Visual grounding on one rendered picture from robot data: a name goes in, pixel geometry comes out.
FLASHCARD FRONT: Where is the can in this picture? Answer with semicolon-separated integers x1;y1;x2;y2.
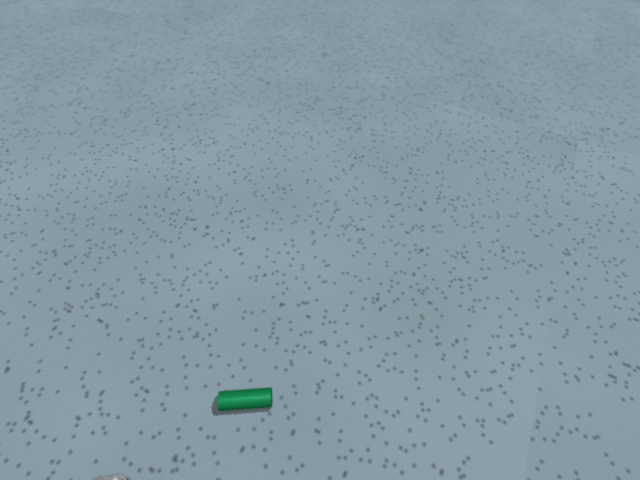
218;388;272;411

